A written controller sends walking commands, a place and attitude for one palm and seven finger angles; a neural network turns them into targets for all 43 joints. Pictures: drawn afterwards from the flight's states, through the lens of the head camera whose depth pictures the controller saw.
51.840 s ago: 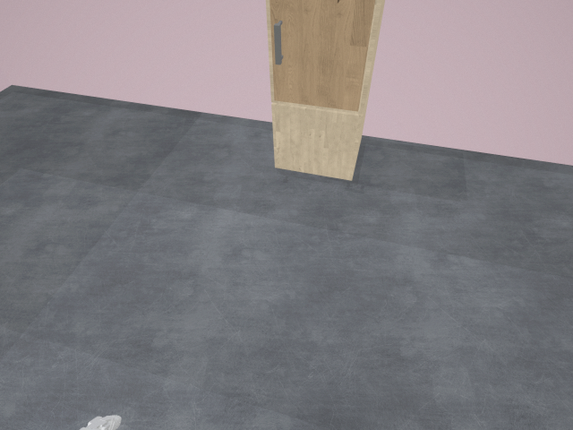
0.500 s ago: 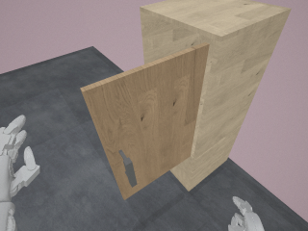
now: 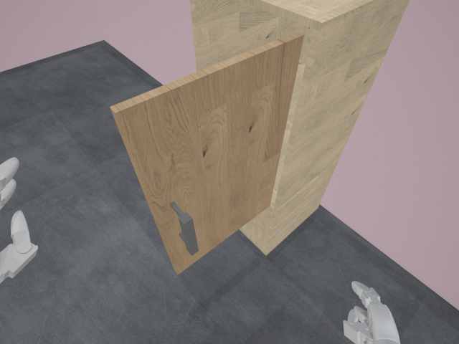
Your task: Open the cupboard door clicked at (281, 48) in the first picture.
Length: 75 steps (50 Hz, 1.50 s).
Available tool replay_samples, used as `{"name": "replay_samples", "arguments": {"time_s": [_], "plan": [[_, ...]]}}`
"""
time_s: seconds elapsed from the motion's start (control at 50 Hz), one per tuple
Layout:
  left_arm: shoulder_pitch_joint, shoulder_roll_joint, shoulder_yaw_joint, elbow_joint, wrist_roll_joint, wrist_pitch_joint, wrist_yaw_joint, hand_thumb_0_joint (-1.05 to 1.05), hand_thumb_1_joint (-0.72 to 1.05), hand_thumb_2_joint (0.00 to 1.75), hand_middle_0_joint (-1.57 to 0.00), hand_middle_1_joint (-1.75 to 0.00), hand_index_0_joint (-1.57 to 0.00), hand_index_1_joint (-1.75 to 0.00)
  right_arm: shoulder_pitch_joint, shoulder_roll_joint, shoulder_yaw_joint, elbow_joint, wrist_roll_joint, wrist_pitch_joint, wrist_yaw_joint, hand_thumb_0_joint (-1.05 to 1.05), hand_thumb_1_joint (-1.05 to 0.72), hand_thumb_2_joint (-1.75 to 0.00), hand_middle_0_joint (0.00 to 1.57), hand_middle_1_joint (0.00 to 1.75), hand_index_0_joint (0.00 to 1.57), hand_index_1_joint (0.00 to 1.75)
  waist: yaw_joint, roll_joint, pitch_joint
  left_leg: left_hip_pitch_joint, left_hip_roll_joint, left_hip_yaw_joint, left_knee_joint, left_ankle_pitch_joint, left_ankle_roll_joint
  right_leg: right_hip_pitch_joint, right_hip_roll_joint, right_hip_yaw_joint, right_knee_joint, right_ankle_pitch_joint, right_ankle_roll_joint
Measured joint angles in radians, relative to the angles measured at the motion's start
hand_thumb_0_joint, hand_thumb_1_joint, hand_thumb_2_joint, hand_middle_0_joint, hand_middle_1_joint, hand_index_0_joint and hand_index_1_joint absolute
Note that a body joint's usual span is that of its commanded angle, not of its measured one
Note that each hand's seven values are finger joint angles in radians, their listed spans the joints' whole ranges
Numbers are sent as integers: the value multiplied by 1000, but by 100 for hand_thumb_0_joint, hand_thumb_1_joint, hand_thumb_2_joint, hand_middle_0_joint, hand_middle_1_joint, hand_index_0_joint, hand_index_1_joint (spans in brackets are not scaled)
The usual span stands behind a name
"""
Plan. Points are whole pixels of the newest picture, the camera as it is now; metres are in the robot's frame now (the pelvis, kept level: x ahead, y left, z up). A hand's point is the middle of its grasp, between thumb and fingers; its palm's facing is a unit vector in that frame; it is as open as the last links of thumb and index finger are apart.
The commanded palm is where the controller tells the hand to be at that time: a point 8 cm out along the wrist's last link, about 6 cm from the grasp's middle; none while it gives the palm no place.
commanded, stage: step back with the hand held close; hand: left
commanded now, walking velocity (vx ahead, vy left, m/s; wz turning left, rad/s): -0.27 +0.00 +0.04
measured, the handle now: (184, 229) +0.36 +0.13 -0.08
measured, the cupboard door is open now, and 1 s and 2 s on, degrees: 88 88 88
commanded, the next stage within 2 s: stop stepping back and stand still in 0.82 s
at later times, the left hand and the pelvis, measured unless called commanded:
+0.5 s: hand out of the picture +0.10 +0.27 +0.16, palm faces +0.49 -0.75 -0.44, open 7.4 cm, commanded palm +0.04 +0.31 +0.17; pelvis -0.08 +0.00 -0.02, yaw +3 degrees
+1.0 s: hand out of the picture +0.06 +0.24 +0.16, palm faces +0.36 -0.83 -0.42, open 7.4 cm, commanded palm -0.02 +0.29 +0.17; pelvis -0.17 -0.01 -0.01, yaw -2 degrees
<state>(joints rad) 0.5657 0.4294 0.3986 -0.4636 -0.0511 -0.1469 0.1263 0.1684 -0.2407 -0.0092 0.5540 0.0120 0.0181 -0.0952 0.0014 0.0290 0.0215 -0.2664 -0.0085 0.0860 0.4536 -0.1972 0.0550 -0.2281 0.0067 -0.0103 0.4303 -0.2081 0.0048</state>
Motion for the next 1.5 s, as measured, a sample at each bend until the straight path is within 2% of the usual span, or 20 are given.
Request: {"name": "replay_samples", "arguments": {"time_s": [0.28,0.44,0.52,0.58,0.68,0.76,0.8,0.84,0.88,0.92,1.0,1.06,1.12,1.16,1.22,1.28,1.34,1.36,1.42,1.5], "plan": [[-39,-24,32,-21,49,-50,19,2,88,90,-21,-30,-21,-30,37,22,18,-6,-9,-69,6,1,-90,-90,20,30,21,30,-2,-12,25,-122,-16,-28,120,15,27,-98,11,27,137,-24,15],[-38,-51,41,-56,44,-77,28,2,88,90,-21,-30,-21,-30,34,30,18,33,-18,-97,20,1,-90,-90,20,30,21,30,18,-11,32,-176,-2,-40,180,-61,5,-128,26,20,144,7,1],[-50,-45,18,-69,35,-88,39,2,88,90,-21,-30,-21,-30,24,21,11,50,-16,-96,21,1,-90,-90,20,30,21,30,7,-19,30,-200,-11,-55,181,-79,-16,-141,24,16,118,40,4],[-55,-15,24,-69,33,-94,39,1,88,90,-21,-30,-21,-30,17,17,7,49,-13,-88,14,1,-90,-90,20,30,21,30,-10,-25,33,-212,-10,-57,163,-38,-3,-159,26,15,120,31,10],[-55,43,72,-71,32,-89,24,2,88,90,-21,-30,-21,-30,26,36,-12,51,-23,-113,16,1,-90,-90,20,30,21,30,-30,0,34,-218,31,-69,69,155,31,-177,100,26,434,-181,4],[-11,36,87,-76,-1,-91,38,1,88,90,-21,-30,-21,-30,26,58,-3,79,-28,-134,36,1,-90,-90,20,30,21,30,3,-14,-23,-233,48,-46,-24,216,11,-49,91,0,392,-300,-21],[-8,17,75,-73,-11,-87,42,1,88,90,-21,-30,-21,-30,12,63,3,85,-33,-143,43,1,-90,-90,20,30,21,30,24,-18,-44,-250,56,-27,-69,254,0,43,76,-10,235,-301,-36],[-14,18,76,-82,-15,-94,46,2,89,90,-20,-30,-21,-30,-17,73,13,80,-36,-144,49,1,-90,-90,20,30,21,30,55,-61,-51,-298,49,17,-47,236,-27,111,31,43,42,-238,-62],[-56,-14,34,-62,5,-106,44,2,89,90,-20,-30,-21,-30,-53,61,17,110,-42,-139,47,1,-90,-90,20,30,21,30,70,-33,-26,-328,59,-13,63,98,-62,104,48,63,38,-197,-23],[-86,-20,-5,-54,16,-95,34,2,88,90,-21,-30,-21,-30,-45,62,22,130,-34,-129,37,1,-90,-90,20,30,21,30,55,-34,-25,-285,35,-35,114,82,-72,119,46,65,46,-203,-5],[-125,31,9,-48,2,-65,3,2,88,90,-21,-30,-21,-30,-42,78,24,103,-18,-115,26,1,-90,-90,20,30,21,30,0,-61,-1,-199,15,-38,9,184,2,31,49,51,241,-273,9],[-59,66,46,-59,-16,-44,1,2,88,90,-21,-30,-21,-30,-26,82,27,55,-28,-124,37,1,-90,-90,20,30,21,30,-45,-57,4,-173,25,-41,-69,219,-8,-24,69,14,293,-334,-20],[49,95,75,-97,-23,-28,6,2,88,90,-21,-30,-21,-30,14,74,25,11,-28,-117,38,1,-90,-90,20,30,21,30,-72,-64,-12,-204,10,-42,-45,93,-41,8,62,-38,113,-270,-51],[101,92,71,-122,-15,-25,7,2,88,90,-21,-30,-21,-30,38,56,15,26,-30,-101,36,1,-90,-90,20,30,21,30,-53,-70,-24,-275,-8,-59,175,-54,-70,-9,47,-38,95,-134,-74],[106,45,45,-93,6,-34,20,1,88,90,-21,-30,-22,-31,92,31,5,97,-30,-81,23,1,-90,-90,20,30,21,30,0,-87,-78,-294,-17,-58,435,-110,-80,-13,21,-18,62,-76,-72],[18,-15,20,5,26,-40,42,1,88,90,-21,-30,-22,-31,141,9,-1,146,-22,-99,0,1,-90,-90,20,30,21,30,16,-81,-104,-171,10,-46,329,-135,-56,-1,6,-27,34,-56,-54],[-71,-70,-6,55,35,-28,57,1,88,90,-21,-30,-21,-30,164,-24,-10,158,-18,-130,-12,1,-90,-90,20,30,20,30,4,-35,-97,-7,52,-66,91,-122,-26,-15,13,-70,74,-77,-46],[-90,-79,-11,57,35,-27,58,1,88,90,-21,-30,-21,-30,155,-25,-15,163,-17,-136,-13,1,-90,-90,20,30,20,30,-7,-30,-83,5,54,-72,62,-71,-38,-22,8,-81,98,-89,-42],[-70,-68,0,31,30,-24,51,2,89,90,-21,-30,-21,-30,114,4,-6,152,-9,-138,-4,1,-90,-90,20,30,20,30,-19,-59,-43,21,38,-49,71,-68,-67,-20,-12,-59,122,-90,-36],[-7,-13,21,-26,29,-37,36,2,89,90,-21,-30,-21,-30,90,54,20,105,-14,-160,12,1,-90,-90,20,30,20,30,-36,-60,-29,17,45,-44,69,-68,-72,-23,-5,-54,111,-77,-31]]}}
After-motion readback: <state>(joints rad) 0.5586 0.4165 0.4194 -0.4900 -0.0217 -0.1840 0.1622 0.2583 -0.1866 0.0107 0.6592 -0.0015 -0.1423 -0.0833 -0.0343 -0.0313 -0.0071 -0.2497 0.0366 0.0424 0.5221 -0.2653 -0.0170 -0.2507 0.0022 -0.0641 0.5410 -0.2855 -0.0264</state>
